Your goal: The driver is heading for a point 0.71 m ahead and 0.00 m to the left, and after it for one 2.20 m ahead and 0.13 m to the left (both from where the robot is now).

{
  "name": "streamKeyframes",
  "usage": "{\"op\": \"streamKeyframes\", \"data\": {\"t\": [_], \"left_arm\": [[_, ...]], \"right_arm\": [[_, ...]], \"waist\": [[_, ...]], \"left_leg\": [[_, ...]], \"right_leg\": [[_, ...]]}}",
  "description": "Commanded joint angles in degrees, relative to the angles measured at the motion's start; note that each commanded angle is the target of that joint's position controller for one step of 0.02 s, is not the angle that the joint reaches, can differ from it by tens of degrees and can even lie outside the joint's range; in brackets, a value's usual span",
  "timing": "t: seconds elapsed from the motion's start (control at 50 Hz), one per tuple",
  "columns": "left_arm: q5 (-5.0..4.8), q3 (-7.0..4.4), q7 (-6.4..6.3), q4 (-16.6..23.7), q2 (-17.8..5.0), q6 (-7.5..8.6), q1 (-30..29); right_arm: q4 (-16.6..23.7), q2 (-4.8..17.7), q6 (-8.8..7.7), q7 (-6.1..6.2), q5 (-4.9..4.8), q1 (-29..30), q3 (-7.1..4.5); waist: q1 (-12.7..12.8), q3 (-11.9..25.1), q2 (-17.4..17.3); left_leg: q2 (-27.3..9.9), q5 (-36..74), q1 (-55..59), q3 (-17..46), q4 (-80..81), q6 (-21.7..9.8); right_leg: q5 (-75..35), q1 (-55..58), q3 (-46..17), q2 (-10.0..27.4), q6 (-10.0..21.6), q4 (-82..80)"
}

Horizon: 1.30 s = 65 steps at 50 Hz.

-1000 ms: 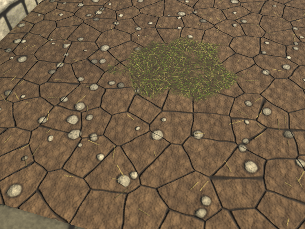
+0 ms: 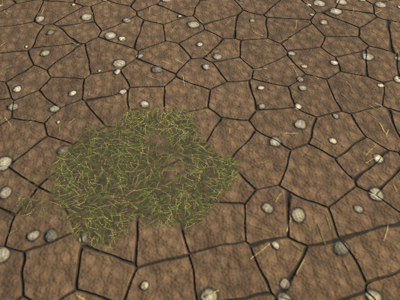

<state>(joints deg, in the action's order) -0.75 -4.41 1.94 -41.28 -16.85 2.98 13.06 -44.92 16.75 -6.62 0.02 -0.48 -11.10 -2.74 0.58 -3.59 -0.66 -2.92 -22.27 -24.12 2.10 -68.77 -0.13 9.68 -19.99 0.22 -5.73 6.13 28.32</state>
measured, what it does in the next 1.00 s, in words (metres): walks ahead: left foot, then right foot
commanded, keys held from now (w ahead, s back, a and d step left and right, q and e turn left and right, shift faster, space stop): e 0.22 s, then no key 0.78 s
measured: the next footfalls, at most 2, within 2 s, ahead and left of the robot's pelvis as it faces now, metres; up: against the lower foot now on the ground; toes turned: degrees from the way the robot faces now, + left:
left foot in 0.30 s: +0.34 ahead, +0.11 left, +0.00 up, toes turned -14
right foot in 0.62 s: +0.22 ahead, -0.12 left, +0.00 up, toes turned -11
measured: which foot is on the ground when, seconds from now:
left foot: up 0.00-0.28, down 0.30-1.00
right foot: down 0.00-0.32, up 0.34-0.60, down 0.62-1.00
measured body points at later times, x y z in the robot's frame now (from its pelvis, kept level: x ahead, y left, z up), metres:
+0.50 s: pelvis +0.19 +0.04 +0.00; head +0.23 +0.04 +0.45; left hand +0.39 +0.28 -0.11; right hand +0.30 -0.25 -0.10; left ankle +0.30 +0.12 -0.73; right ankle +0.12 -0.09 -0.68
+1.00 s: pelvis +0.24 +0.00 +0.00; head +0.24 -0.01 +0.45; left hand +0.40 +0.21 -0.12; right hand +0.29 -0.28 -0.12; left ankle +0.30 +0.12 -0.73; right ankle +0.18 -0.11 -0.73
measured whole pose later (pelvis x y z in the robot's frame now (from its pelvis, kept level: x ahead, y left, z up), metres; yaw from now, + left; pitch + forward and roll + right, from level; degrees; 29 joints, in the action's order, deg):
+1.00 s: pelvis +0.24 +0.00 +0.00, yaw -14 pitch -1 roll +0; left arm 0.7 -1.5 -1.3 -44.0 -12.4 0.2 14.0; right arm -49.8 13.8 -0.7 0.4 0.5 -9.3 -1.8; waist -0.7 -1.4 0.1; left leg -0.4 -13.2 -16.6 1.0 -30.8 1.2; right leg 20.3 -10.8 -2.7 -0.8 0.3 32.2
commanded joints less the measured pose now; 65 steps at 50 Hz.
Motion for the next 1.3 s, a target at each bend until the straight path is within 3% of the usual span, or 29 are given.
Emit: {"op": "streamKeyframes", "data": {"t": [0.02,0.08,0.14,0.2,0.26,0.28,0.3,0.32,0.34,0.36,0.38,0.4,0.44,0.46,0.5,0.56,0.6,0.62,0.64,0.66,0.68,0.7,0.78,0.9,1.08,1.3], "left_arm": [[0.47,-1.69,-0.85,5.1,-6.9,0.99,-1.1],[0.34,-2.56,-2.23,4.6,-9.6,0.38,0.1],[-0.49,-2.74,-3.40,4.0,-9.7,-1.45,1.8],[-0.61,-2.66,-3.93,3.5,-9.2,-2.77,3.8],[-0.11,-2.26,-4.42,4.1,-7.7,-3.15,2.4],[-0.11,-1.95,-4.47,4.5,-7.0,-3.07,0.9],[0.27,-1.32,-4.35,5.2,-5.1,-2.75,0.9],[1.53,-0.28,-4.26,6.1,-2.3,-2.35,4.1],[0.43,0.08,-3.92,5.2,-2.6,-2.27,13.2],[0.19,-0.96,-3.73,2.9,-8.0,-2.90,14.8],[-0.14,-1.69,-3.94,3.2,-10.2,-4.08,8.4],[-0.05,-1.70,-4.34,3.4,-9.6,-5.22,5.3],[0.24,-1.17,-4.40,4.0,-7.0,-6.46,3.7],[0.31,-0.53,-4.28,3.7,-5.0,-6.42,4.2],[0.76,0.42,-4.11,3.2,-2.6,-5.74,3.9],[0.74,0.32,-3.71,2.6,-3.3,-5.19,3.2],[1.18,0.27,-3.30,1.7,-3.2,-5.12,3.8],[2.01,0.25,-3.29,2.5,-4.3,-5.05,2.4],[2.57,0.00,-3.55,3.8,-7.0,-5.00,1.4],[2.37,-0.12,-3.32,2.1,-7.2,-4.81,-0.2],[2.42,0.78,-2.94,3.1,-3.5,-4.21,-2.2],[2.81,1.20,-2.85,2.7,-2.4,-3.67,-2.2],[1.78,0.98,-3.21,1.6,-3.6,-2.17,0.6],[1.49,1.19,-3.45,1.0,-2.7,-2.19,1.8],[1.28,1.15,-3.33,-1.2,-1.9,-1.97,2.4],[1.18,1.19,-3.59,-6.1,-1.7,-1.64,3.5]], "right_arm": [[5.0,7.3,-0.26,0.32,1.18,-0.4,-2.14],[6.2,4.6,1.09,0.83,1.75,1.8,-1.35],[7.2,3.2,1.31,0.48,1.37,6.7,-0.63],[8.7,4.2,1.52,-0.20,0.65,10.6,-0.93],[8.2,6.6,0.90,-0.68,1.03,8.3,-2.00],[7.6,6.7,0.41,-0.71,1.42,5.9,-2.20],[7.5,7.9,-0.12,-0.44,2.40,3.7,-2.44],[8.1,10.6,-0.15,0.00,3.68,1.2,-2.66],[6.8,10.2,0.90,-0.23,3.99,-0.9,-2.70],[7.7,7.0,1.59,-0.46,1.67,0.7,-2.05],[8.4,4.7,2.27,-0.43,1.07,2.6,-1.33],[8.4,3.9,3.02,-0.50,1.40,4.3,-0.71],[8.0,4.1,4.11,-0.47,1.76,7.7,-0.38],[7.7,4.3,4.40,-0.45,2.00,8.5,-0.52],[7.1,4.6,4.75,-0.30,1.81,8.0,-0.78],[6.0,5.6,5.20,-0.11,1.00,6.1,-0.99],[5.5,4.8,5.47,-0.09,0.54,6.0,-0.49],[4.7,3.7,5.23,-0.26,0.69,4.3,0.02],[4.6,2.7,4.89,-0.58,1.55,3.6,0.42],[4.8,1.0,4.69,-0.75,1.76,2.3,0.56],[4.3,2.1,4.67,-0.63,2.32,4.5,0.47],[4.0,2.3,4.67,-0.60,2.11,4.8,0.27],[2.1,2.6,4.71,-0.11,1.45,3.2,0.04],[-0.4,2.5,4.88,0.21,1.04,2.8,-0.11],[-4.7,3.1,5.98,1.27,0.67,3.1,-0.48],[-10.4,3.0,6.94,2.06,0.52,3.9,-0.81]], "waist": [[-1.9,5.9,1.6],[-1.9,5.2,2.0],[0.4,7.6,5.2],[2.1,8.3,6.5],[0.6,8.8,7.8],[-1.0,9.2,7.8],[-1.9,11.8,5.9],[-1.1,17.7,-3.5],[2.0,23.6,-17.0],[1.8,22.8,-10.2],[-0.2,16.8,-5.6],[-0.3,13.5,-3.1],[1.4,8.0,-4.9],[1.8,7.4,-6.6],[0.9,8.7,-8.5],[0.1,11.0,-8.3],[1.2,9.8,-7.3],[0.8,9.0,-5.4],[-0.5,8.1,-0.4],[-3.6,6.7,9.4],[-2.2,4.6,8.4],[-2.2,3.6,7.8],[-1.4,2.9,3.6],[-1.0,4.5,1.2],[-1.2,5.0,0.9],[-1.4,3.5,1.1]], "left_leg": [[-3.2,3.0,-11.0,2.4,4.8,1.7],[-0.6,8.9,-8.4,-0.3,15.3,4.4],[3.2,21.4,-2.9,-1.1,28.2,4.8],[5.2,24.3,-1.5,0.5,35.7,4.4],[4.5,22.0,-0.6,2.5,40.4,2.2],[3.9,25.5,2.6,1.8,43.9,0.9],[0.3,36.1,10.0,3.4,46.2,-1.5],[-10.6,60.7,23.7,13.5,42.3,-6.8],[-22.1,64.6,34.1,31.0,43.3,-18.2],[-21.9,47.0,30.7,34.0,44.9,-18.6],[-17.8,36.9,26.1,27.1,45.6,-16.0],[-14.8,29.0,20.7,22.8,47.3,-14.1],[-10.1,20.1,9.9,16.2,51.2,-11.8],[-7.7,19.4,7.2,12.6,52.1,-11.0],[-6.5,22.2,7.6,9.7,51.8,-11.4],[-8.0,18.6,10.0,10.8,50.3,-12.2],[-6.7,9.4,6.3,9.9,50.0,-9.6],[-5.5,3.8,3.4,9.2,49.7,-6.4],[-2.8,-0.6,0.8,6.1,45.9,-3.2],[1.9,1.9,6.8,-0.3,44.5,-0.3],[2.1,6.5,10.8,-0.5,42.4,1.1],[1.9,8.6,11.8,-0.4,42.2,1.0],[0.9,13.0,10.6,1.0,42.2,-0.8],[0.7,18.9,12.4,1.0,41.0,-0.4],[0.2,22.5,14.7,1.4,40.1,-0.3],[0.4,21.3,15.8,1.3,41.4,0.0]], "right_leg": [[-24.2,11.9,-20.4,15.8,11.9,-13.5],[-38.1,5.5,-13.0,12.2,9.9,-11.6],[-33.9,3.8,-10.4,8.4,5.6,-8.7],[-25.1,6.7,-15.2,9.3,3.7,-5.7],[-21.7,12.3,-20.8,11.4,2.7,0.3],[-21.1,12.6,-20.8,10.4,1.6,3.8],[-18.5,11.3,-19.2,7.3,-0.4,10.2],[3.0,2.9,-14.7,2.0,-3.2,23.4],[32.7,-8.3,-12.1,-3.2,-6.5,36.0],[30.5,-10.4,-13.7,0.9,-8.1,41.9],[26.8,-12.4,-11.8,2.1,-9.5,44.7],[24.4,-12.5,-10.3,3.1,-10.2,43.9],[20.5,-7.4,-8.1,5.2,-10.6,35.9],[19.2,-4.0,-5.7,5.3,-10.6,30.3],[18.4,0.7,-3.2,5.7,-10.5,20.6],[9.8,5.7,-2.5,6.0,-9.2,9.1],[2.2,11.6,-1.3,5.3,-7.0,-0.7],[-0.6,14.1,-4.2,7.6,-5.4,-2.7],[-1.9,14.6,-10.4,13.4,-3.0,-4.7],[10.4,4.4,-11.6,13.8,-0.6,-5.9],[17.2,0.0,-10.8,12.0,-1.2,-8.1],[18.7,-1.3,-10.1,11.2,-2.6,-8.3],[7.1,1.9,-7.8,9.6,-4.5,-4.5],[-0.1,4.2,-6.9,8.7,-4.1,-2.7],[-5.7,5.6,-5.6,7.9,-4.3,-2.6],[-4.7,5.9,-4.8,7.5,-4.6,-4.7]]}}
Keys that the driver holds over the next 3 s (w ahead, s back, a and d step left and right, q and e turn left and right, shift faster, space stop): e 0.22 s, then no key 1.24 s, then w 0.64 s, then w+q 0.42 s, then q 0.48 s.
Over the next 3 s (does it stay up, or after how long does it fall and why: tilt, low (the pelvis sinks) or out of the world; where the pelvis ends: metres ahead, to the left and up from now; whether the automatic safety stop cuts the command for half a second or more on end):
stays up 0.86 -0.07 0.00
